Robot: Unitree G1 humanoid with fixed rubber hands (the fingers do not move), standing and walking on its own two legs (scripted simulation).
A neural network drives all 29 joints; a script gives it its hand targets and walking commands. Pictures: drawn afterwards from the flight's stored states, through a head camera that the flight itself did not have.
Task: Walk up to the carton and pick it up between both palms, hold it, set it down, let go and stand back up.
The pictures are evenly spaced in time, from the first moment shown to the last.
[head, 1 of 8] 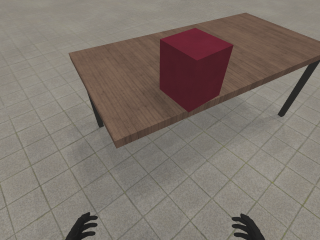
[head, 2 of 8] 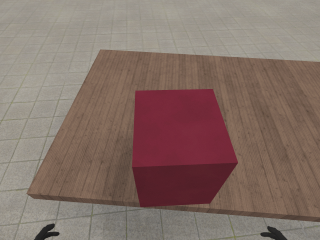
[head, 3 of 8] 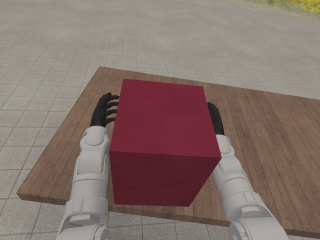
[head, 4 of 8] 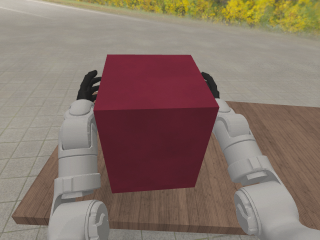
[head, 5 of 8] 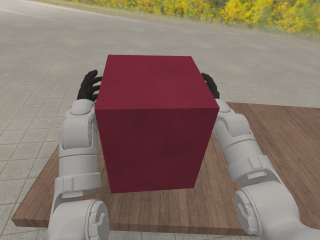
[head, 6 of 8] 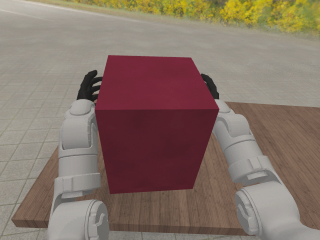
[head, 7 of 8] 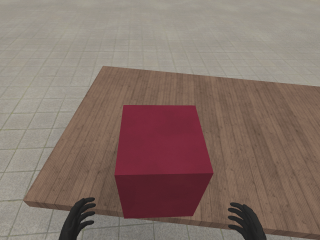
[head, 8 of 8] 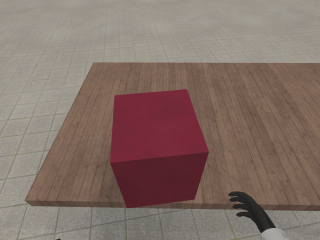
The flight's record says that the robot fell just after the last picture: no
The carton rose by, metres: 0.21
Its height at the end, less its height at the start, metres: +0.00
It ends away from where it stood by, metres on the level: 0.03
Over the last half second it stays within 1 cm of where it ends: yes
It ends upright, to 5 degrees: yes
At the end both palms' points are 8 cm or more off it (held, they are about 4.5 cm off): yes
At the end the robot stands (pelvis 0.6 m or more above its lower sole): yes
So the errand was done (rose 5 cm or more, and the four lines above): yes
